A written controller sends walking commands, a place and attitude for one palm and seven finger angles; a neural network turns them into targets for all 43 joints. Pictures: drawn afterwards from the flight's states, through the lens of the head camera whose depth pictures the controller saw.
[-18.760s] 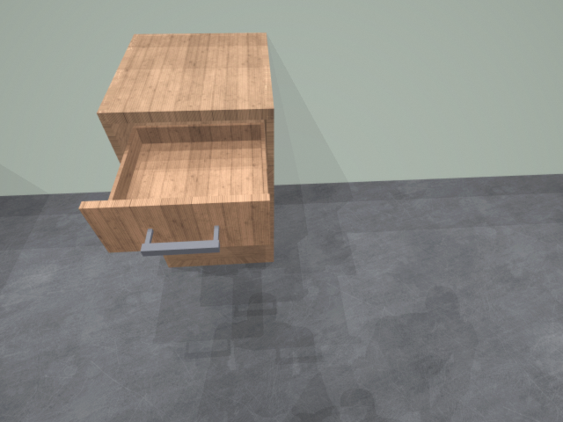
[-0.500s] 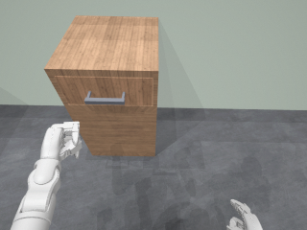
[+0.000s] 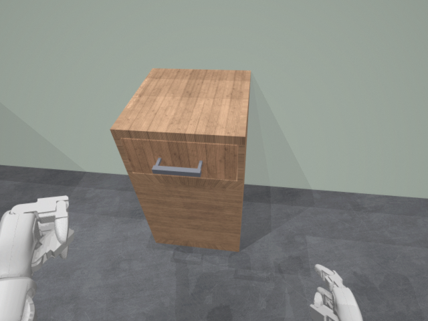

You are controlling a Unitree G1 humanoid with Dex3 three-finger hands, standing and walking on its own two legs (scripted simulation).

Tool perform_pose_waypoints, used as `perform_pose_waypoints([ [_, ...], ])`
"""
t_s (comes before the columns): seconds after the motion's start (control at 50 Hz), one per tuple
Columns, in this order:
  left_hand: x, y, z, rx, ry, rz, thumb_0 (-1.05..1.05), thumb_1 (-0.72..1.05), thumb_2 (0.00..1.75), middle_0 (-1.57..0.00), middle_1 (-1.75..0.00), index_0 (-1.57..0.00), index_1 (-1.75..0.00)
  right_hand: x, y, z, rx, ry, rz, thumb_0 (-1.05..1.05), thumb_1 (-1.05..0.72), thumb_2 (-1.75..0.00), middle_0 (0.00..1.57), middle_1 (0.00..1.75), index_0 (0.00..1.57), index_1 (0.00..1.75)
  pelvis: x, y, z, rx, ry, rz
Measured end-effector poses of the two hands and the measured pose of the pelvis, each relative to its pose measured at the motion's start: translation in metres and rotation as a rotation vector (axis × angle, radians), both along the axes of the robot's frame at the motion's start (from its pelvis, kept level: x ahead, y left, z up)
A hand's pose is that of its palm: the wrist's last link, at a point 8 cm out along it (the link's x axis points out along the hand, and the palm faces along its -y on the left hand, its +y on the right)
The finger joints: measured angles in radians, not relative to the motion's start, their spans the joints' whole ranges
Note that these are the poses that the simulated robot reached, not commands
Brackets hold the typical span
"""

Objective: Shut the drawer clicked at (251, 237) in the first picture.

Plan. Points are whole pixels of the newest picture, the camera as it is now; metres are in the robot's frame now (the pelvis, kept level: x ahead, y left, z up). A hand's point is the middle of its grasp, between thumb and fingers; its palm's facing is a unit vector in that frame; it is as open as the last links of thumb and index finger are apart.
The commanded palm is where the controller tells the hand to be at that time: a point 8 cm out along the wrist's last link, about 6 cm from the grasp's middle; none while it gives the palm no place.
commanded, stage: draw the hand back to the body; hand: left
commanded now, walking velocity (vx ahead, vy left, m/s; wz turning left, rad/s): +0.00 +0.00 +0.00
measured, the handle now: (178, 166) +0.62 +0.21 -0.14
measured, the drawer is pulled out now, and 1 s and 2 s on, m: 0.00 0.00 0.00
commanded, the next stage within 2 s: step back with the hand held close in 0.22 s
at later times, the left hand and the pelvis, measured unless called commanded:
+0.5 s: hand (58, 237) +0.18 +0.23 +0.17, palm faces +0.37 -0.80 -0.46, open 3.3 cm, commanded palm +0.11 +0.27 +0.18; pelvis -0.02 -0.01 +0.00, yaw -1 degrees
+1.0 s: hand (12, 294) +0.11 +0.26 +0.15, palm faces +0.35 -0.80 -0.49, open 3.2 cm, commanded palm +0.05 +0.30 +0.18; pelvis -0.08 +0.02 +0.00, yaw -1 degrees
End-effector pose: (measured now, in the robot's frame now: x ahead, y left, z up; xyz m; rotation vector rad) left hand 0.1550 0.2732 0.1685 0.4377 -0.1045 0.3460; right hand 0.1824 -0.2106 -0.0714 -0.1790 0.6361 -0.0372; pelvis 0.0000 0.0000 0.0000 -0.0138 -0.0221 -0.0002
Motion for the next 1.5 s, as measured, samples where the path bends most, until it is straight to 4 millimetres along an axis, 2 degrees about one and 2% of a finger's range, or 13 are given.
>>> perform_pose_waypoints([
  [0.06,-0.016,-0.001,0.019,0.052,-0.048,0.010,0.01,0.89,0.90,-1.40,-1.60,-1.41,-1.60,0.001,0.000,0.000,0.006,-0.011,0.007,0.01,-0.90,-0.90,0.20,0.29,0.20,0.30,0.000,-0.002,0.001,0.000,-0.008,0.000],
  [0.12,-0.027,-0.002,0.027,0.076,-0.073,0.023,0.01,0.89,0.90,-1.40,-1.60,-1.41,-1.60,-0.001,-0.001,-0.001,0.011,-0.012,0.008,0.01,-0.90,-0.90,0.20,0.29,0.20,0.30,-0.003,-0.003,0.001,0.000,-0.017,0.002],
  [0.28,-0.029,-0.005,-0.001,-0.002,-0.006,0.055,0.01,0.89,0.90,-1.40,-1.60,-1.41,-1.60,-0.018,-0.008,-0.008,-0.001,0.023,-0.006,0.01,-0.90,-0.90,0.20,0.29,0.20,0.30,-0.013,-0.009,0.001,0.004,-0.030,0.003],
  [0.38,-0.028,-0.013,0.008,0.022,-0.038,0.013,0.01,0.89,0.90,-1.40,-1.60,-1.41,-1.60,-0.030,-0.015,-0.008,-0.011,0.019,-0.026,0.01,-0.90,-0.90,0.20,0.29,0.20,0.30,-0.013,-0.011,0.001,0.002,-0.034,-0.002],
  [0.46,-0.022,-0.006,0.022,0.101,-0.092,-0.007,0.01,0.89,0.90,-1.40,-1.60,-1.41,-1.60,-0.039,-0.024,-0.008,-0.021,0.051,-0.059,0.01,-0.90,-0.90,0.20,0.29,0.20,0.30,-0.017,-0.009,0.002,-0.007,-0.006,-0.004],
  [0.54,-0.015,-0.001,0.015,0.117,-0.048,-0.028,0.01,0.89,0.90,-1.40,-1.60,-1.41,-1.60,-0.052,-0.033,-0.011,-0.036,0.100,-0.109,0.01,-0.90,-0.90,0.20,0.29,0.20,0.30,-0.023,-0.004,0.003,-0.004,0.023,-0.015],
  [0.62,-0.017,0.000,0.002,0.110,0.032,-0.065,0.01,0.89,0.90,-1.40,-1.60,-1.41,-1.60,-0.066,-0.038,-0.013,-0.053,0.146,-0.152,0.01,-0.91,-0.90,0.20,0.29,0.20,0.30,-0.030,0.003,0.004,0.002,0.044,-0.021],
  [0.72,-0.031,0.006,0.004,0.130,0.040,-0.092,0.01,0.89,0.90,-1.40,-1.60,-1.41,-1.60,-0.078,-0.033,-0.011,-0.076,0.169,-0.166,0.01,-0.91,-0.90,0.20,0.29,0.20,0.30,-0.039,0.010,0.003,0.003,0.053,-0.021],
  [0.86,-0.058,0.020,0.017,0.160,-0.045,-0.065,0.01,0.89,0.90,-1.40,-1.60,-1.41,-1.60,-0.081,-0.013,-0.005,-0.067,0.111,-0.136,0.01,-0.91,-0.90,0.20,0.29,0.20,0.30,-0.060,0.018,0.000,0.002,0.041,-0.017],
  [1.04,-0.091,0.025,0.003,0.133,-0.063,-0.031,0.01,0.89,0.90,-1.40,-1.60,-1.41,-1.60,-0.099,0.005,-0.003,-0.054,0.050,-0.087,0.01,-0.90,-0.90,0.20,0.30,0.20,0.30,-0.089,0.022,-0.006,-0.007,0.032,-0.011],
  [1.26,-0.108,0.019,0.014,0.182,-0.173,-0.073,0.01,0.89,0.90,-1.41,-1.60,-1.41,-1.60,-0.140,-0.010,-0.011,-0.115,0.104,-0.092,0.01,-0.90,-0.90,0.20,0.30,0.21,0.30,-0.110,0.018,-0.013,-0.022,0.031,0.004],
  [1.5,-0.111,0.015,0.015,0.222,-0.197,-0.138,0.01,0.89,0.90,-1.41,-1.60,-1.41,-1.60,-0.165,-0.024,-0.013,-0.133,0.119,-0.148,0.01,-0.90,-0.90,0.20,0.30,0.20,0.30,-0.125,0.018,-0.016,-0.022,0.045,-0.006],
])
